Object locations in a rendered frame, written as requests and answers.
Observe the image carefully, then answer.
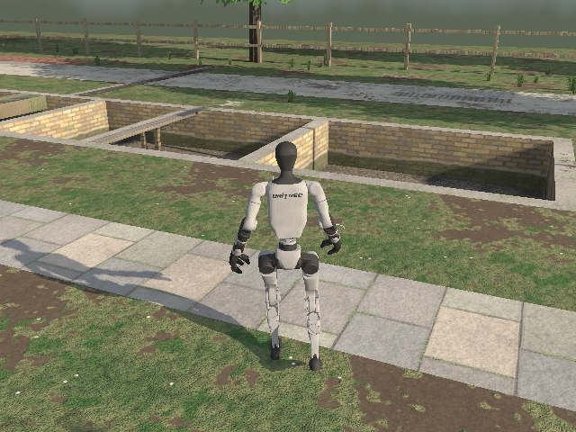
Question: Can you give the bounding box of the robot left forearm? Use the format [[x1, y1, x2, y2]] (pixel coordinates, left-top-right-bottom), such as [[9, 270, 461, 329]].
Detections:
[[231, 217, 251, 256]]

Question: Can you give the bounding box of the robot thigh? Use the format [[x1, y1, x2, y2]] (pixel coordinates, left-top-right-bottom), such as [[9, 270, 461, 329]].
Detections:
[[258, 250, 281, 306], [301, 251, 320, 313]]

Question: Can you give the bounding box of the left robot hand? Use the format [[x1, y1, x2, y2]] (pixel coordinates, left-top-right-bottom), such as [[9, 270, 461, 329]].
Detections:
[[229, 251, 250, 274]]

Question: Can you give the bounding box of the robot right forearm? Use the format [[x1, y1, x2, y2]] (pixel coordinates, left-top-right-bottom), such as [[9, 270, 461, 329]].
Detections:
[[324, 215, 340, 243]]

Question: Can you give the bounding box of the robot right upper arm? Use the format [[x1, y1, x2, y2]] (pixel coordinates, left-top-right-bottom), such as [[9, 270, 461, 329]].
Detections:
[[305, 180, 333, 229]]

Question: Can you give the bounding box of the robot left upper arm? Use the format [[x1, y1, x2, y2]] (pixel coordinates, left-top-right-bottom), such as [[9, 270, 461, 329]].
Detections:
[[243, 181, 268, 231]]

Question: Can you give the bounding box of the robot left thigh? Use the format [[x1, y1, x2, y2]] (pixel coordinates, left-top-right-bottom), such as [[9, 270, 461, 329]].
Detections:
[[258, 250, 281, 306]]

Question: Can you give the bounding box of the right robot hand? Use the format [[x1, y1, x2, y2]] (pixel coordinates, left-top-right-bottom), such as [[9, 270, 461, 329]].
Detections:
[[320, 239, 341, 255]]

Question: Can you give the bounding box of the robot right thigh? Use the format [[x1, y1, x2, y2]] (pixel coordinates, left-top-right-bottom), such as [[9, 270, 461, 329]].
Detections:
[[301, 251, 320, 313]]

